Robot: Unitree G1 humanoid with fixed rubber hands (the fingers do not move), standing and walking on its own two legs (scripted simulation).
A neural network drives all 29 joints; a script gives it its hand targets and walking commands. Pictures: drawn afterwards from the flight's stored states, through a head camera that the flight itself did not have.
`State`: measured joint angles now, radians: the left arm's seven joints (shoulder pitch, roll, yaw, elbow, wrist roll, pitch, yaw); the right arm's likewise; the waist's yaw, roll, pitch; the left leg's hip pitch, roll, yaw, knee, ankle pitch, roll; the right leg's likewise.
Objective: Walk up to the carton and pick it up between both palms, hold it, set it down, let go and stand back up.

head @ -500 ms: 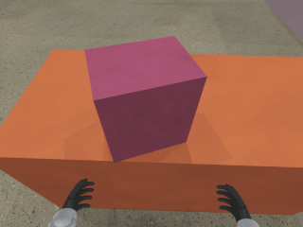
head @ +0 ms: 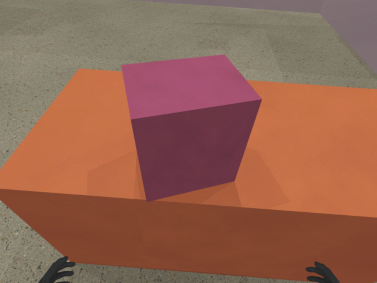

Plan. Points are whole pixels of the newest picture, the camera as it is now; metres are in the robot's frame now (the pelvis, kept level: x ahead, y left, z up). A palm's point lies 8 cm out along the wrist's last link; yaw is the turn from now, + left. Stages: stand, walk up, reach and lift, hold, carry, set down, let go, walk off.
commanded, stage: stand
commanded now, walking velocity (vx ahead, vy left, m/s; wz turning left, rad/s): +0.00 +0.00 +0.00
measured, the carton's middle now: (184, 130) +0.46 +0.02 +0.06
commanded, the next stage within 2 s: none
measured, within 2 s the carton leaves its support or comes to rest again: neither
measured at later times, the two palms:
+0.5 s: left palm out of the picture +0.06 +0.31 -0.10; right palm out of the picture +0.06 -0.29 -0.09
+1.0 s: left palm out of the picture +0.06 +0.31 -0.10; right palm out of the picture +0.06 -0.31 -0.10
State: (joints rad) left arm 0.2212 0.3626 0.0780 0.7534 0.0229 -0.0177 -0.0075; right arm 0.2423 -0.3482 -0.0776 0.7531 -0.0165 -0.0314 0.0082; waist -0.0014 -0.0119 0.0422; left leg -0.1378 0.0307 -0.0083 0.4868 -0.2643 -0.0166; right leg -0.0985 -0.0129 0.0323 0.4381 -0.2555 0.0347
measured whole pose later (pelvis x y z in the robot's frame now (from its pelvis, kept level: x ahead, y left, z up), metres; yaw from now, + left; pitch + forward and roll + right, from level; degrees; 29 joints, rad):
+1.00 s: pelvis -0.03 +0.00 +0.00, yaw +0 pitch -5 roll +0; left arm 0.17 0.38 0.01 0.96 0.01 -0.03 0.00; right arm 0.17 -0.37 -0.03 0.95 0.00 -0.02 0.01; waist 0.00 -0.01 0.06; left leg -0.16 0.02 -0.01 0.40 -0.17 -0.02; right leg -0.13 -0.03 0.03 0.39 -0.18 0.04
